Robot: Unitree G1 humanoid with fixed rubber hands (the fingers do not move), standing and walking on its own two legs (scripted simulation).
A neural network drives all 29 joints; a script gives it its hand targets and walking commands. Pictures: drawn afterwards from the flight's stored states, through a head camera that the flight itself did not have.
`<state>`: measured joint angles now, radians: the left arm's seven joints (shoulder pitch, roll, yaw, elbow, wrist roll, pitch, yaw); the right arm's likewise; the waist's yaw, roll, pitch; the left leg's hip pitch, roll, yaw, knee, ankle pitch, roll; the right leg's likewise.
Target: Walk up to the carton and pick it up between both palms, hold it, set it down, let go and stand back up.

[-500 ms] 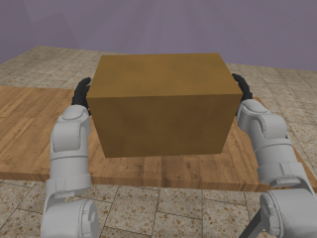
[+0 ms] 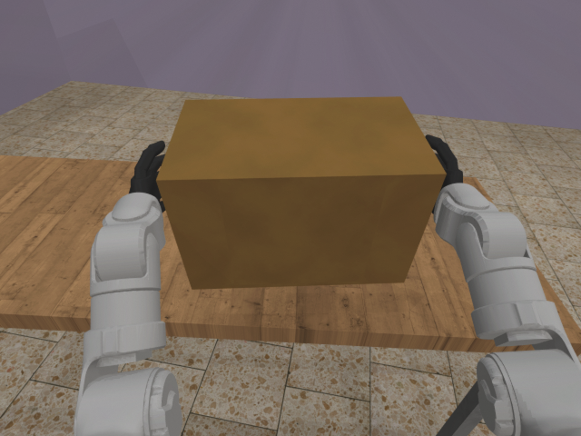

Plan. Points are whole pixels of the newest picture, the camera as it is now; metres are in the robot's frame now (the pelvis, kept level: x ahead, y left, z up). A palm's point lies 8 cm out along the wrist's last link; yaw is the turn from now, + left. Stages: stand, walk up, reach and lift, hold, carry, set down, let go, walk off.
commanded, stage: hold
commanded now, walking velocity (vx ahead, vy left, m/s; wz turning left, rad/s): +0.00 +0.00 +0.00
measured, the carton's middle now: (296, 192) +0.38 +0.01 +0.20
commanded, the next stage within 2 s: none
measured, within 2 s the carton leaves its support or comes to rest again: neither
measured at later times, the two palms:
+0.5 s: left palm (146, 201) +0.35 +0.21 +0.21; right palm (443, 193) +0.36 -0.18 +0.22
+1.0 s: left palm (145, 199) +0.35 +0.21 +0.21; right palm (443, 191) +0.36 -0.18 +0.22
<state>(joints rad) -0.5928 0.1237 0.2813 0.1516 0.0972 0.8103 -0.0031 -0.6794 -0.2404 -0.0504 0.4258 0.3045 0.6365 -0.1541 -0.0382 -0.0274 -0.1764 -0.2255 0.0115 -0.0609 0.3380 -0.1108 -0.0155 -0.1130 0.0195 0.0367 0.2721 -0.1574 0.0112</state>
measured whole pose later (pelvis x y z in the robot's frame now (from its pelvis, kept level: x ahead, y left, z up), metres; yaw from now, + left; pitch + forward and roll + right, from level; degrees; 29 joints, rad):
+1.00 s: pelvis +0.00 +0.00 +0.00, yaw +0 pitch +0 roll -1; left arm -0.60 0.13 0.28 0.17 0.10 0.81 0.00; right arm -0.69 -0.24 -0.05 0.45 0.30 0.63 -0.15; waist -0.04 -0.03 -0.19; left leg -0.23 0.01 -0.06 0.34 -0.11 -0.01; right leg -0.12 0.02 0.04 0.27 -0.16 0.01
